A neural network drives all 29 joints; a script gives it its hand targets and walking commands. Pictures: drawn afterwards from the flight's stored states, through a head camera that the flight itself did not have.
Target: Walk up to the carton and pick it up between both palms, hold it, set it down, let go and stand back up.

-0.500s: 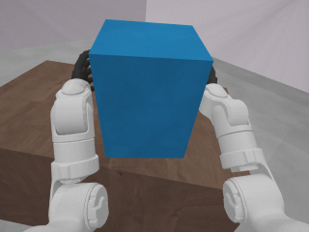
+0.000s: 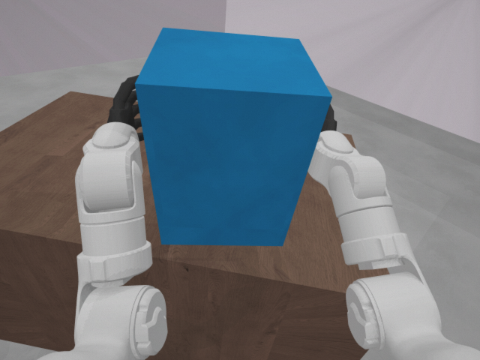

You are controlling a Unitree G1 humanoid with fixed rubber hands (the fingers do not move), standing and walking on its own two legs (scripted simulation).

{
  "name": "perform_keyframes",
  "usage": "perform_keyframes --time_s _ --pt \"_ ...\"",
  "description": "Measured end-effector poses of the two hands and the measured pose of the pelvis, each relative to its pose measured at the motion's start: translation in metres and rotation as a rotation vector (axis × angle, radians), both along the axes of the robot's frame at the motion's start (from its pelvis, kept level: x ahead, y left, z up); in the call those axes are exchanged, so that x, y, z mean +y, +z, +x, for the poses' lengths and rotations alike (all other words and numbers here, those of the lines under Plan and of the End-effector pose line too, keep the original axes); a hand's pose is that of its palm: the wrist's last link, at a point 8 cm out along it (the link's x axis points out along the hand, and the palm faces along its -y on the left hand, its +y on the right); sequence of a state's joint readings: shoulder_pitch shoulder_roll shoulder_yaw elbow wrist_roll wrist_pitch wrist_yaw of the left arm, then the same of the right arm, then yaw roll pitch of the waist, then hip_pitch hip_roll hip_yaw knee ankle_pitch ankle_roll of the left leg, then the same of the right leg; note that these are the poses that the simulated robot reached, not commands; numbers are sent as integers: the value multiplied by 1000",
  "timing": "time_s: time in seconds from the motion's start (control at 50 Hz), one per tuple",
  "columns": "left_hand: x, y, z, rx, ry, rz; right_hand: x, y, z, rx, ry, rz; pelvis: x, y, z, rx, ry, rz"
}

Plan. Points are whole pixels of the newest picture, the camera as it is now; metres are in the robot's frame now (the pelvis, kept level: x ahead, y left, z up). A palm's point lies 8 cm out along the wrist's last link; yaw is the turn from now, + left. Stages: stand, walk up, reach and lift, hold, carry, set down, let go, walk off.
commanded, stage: hold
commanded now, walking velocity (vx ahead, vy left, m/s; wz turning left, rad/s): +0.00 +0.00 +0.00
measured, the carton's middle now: (227, 145) +0.36 +0.01 +0.25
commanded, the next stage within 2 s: set down in 0.54 s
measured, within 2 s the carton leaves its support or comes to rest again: neither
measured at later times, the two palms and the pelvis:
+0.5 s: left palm (126, 128) +0.35 +0.15 +0.28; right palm (324, 137) +0.36 -0.14 +0.27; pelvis +0.00 +0.00 +0.00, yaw +1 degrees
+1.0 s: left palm (137, 144) +0.38 +0.14 +0.24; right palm (312, 166) +0.37 -0.14 +0.21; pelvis +0.00 +0.00 +0.00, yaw +2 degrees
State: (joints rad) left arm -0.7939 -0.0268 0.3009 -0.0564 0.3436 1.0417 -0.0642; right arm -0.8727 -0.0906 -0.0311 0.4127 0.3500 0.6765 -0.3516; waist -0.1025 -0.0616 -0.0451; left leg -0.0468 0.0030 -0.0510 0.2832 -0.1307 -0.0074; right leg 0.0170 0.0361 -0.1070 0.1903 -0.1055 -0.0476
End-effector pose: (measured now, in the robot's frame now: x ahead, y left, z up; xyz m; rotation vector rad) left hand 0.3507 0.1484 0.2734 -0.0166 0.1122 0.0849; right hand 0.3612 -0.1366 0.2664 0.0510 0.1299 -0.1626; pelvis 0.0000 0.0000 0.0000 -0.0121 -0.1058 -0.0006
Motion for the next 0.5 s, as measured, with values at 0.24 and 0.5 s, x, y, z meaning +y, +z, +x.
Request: perform_keyframes --time_s 0.24,0.5 --pt "1 2 -3 -6 8 0 1 0 -1 -7 6 3 0 0 -1 -6 1 0" --pt "-3 3 3 -10 -19 -9 -4 5 -3 -12 -26 16 -2 -1 -1 9 12 -3"
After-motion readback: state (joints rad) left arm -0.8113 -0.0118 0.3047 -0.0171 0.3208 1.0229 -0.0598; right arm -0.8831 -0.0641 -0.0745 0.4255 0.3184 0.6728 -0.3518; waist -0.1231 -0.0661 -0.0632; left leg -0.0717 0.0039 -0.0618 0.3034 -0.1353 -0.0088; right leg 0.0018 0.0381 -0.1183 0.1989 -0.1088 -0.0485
